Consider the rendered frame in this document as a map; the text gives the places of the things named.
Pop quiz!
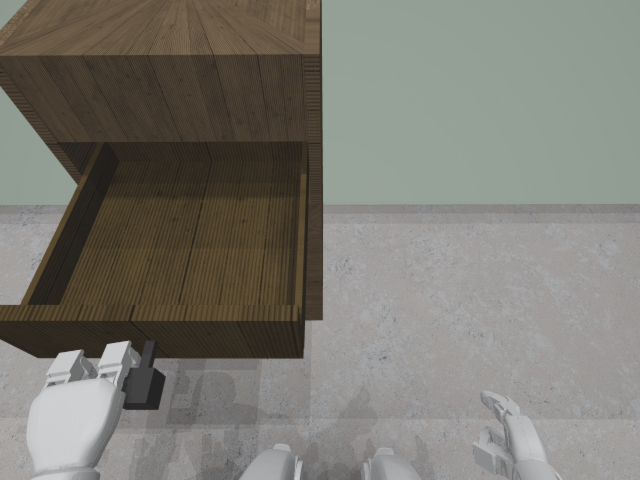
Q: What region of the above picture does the left robot shin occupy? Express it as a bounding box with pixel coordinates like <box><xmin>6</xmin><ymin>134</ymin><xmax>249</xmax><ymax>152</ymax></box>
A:
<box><xmin>273</xmin><ymin>444</ymin><xmax>292</xmax><ymax>453</ymax></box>

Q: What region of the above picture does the right robot shin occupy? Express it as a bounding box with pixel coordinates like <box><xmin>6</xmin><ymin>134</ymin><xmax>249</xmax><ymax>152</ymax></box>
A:
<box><xmin>374</xmin><ymin>448</ymin><xmax>394</xmax><ymax>457</ymax></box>

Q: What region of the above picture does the robot shin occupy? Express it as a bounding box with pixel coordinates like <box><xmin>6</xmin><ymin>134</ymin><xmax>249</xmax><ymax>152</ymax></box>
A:
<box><xmin>374</xmin><ymin>448</ymin><xmax>394</xmax><ymax>457</ymax></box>
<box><xmin>273</xmin><ymin>444</ymin><xmax>292</xmax><ymax>453</ymax></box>

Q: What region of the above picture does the drawer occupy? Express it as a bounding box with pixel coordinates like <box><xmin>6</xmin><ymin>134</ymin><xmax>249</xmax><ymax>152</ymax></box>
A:
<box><xmin>0</xmin><ymin>141</ymin><xmax>309</xmax><ymax>359</ymax></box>

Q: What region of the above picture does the robot left hand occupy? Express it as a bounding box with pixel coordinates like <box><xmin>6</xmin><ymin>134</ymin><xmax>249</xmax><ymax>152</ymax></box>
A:
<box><xmin>26</xmin><ymin>341</ymin><xmax>141</xmax><ymax>475</ymax></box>

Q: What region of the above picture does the robot right hand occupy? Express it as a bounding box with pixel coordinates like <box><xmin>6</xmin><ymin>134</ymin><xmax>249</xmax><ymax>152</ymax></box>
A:
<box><xmin>472</xmin><ymin>390</ymin><xmax>550</xmax><ymax>480</ymax></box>

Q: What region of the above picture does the cabinet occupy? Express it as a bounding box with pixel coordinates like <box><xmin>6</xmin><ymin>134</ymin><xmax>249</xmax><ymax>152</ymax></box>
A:
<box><xmin>0</xmin><ymin>0</ymin><xmax>323</xmax><ymax>320</ymax></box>

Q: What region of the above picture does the handle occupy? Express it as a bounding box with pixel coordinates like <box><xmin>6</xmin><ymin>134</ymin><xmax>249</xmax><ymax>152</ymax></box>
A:
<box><xmin>121</xmin><ymin>340</ymin><xmax>166</xmax><ymax>410</ymax></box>

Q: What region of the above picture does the robot right forearm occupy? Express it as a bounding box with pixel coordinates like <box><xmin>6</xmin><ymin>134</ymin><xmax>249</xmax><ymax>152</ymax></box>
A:
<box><xmin>512</xmin><ymin>459</ymin><xmax>562</xmax><ymax>480</ymax></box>

